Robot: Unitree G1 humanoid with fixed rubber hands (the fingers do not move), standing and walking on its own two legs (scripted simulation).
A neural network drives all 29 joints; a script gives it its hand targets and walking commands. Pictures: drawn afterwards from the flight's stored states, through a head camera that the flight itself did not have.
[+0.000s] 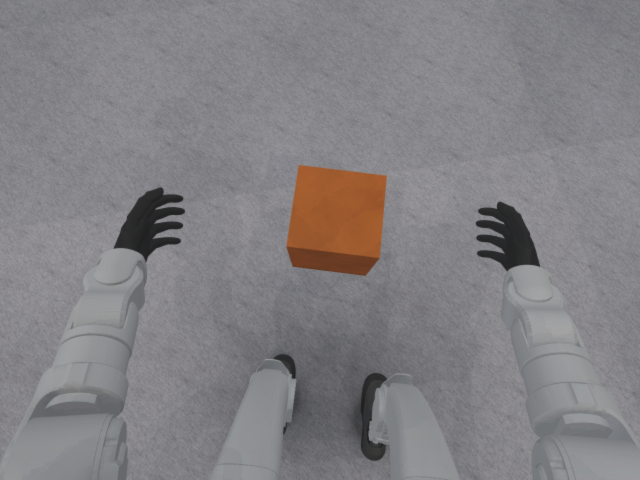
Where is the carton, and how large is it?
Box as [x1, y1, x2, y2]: [286, 165, 386, 275]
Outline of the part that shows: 299,165 286,245 292,265 299,267 365,275 379,257 386,176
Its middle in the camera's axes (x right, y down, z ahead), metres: +0.03 -0.03 +1.00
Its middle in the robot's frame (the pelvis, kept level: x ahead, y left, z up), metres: +0.56 +0.01 -0.57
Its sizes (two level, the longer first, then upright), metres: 0.210 0.200 0.250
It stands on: the floor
